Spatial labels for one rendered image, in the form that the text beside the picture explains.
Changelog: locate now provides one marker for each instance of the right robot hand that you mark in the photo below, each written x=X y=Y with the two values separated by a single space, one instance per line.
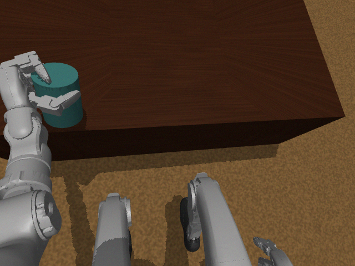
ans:
x=277 y=256

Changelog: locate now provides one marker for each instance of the right robot foot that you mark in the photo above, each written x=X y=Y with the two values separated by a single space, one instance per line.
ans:
x=190 y=245

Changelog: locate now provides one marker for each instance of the left robot arm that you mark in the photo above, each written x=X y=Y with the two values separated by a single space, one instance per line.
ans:
x=29 y=216

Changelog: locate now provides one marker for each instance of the can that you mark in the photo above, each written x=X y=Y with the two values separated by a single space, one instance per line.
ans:
x=64 y=79

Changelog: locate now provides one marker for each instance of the left robot hand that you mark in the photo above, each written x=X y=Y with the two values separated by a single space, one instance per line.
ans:
x=16 y=86

